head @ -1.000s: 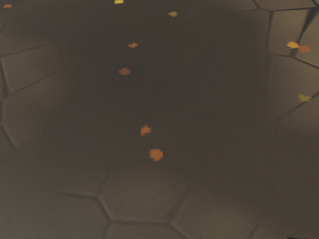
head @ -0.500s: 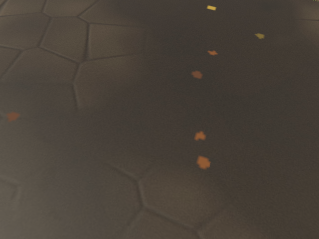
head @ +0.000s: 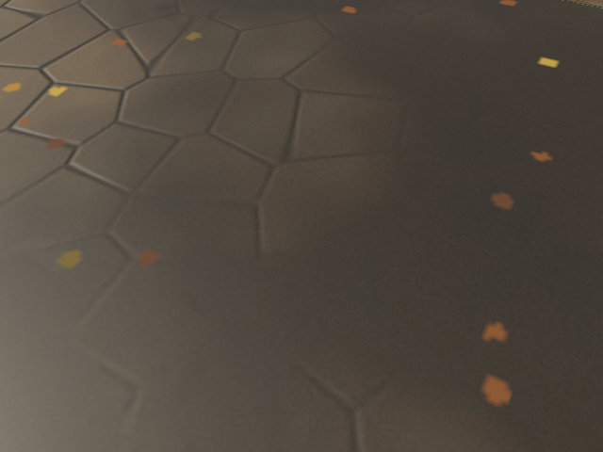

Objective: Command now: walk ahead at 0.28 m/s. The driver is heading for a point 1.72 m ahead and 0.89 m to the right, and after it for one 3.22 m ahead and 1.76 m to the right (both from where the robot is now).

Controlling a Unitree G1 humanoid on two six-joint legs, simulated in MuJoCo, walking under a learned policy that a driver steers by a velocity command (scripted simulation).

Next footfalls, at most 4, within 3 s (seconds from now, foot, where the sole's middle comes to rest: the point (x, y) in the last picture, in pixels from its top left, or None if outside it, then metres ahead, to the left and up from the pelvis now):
0.22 left None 0.21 0.09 -0.78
0.70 right None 0.11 -0.09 -0.78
1.18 left None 0.22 0.07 -0.78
1.52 right None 0.06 -0.07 -0.78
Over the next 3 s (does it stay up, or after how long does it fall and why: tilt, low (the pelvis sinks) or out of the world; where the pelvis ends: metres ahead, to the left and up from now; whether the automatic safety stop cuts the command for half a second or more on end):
stays up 0.12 0.00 -0.01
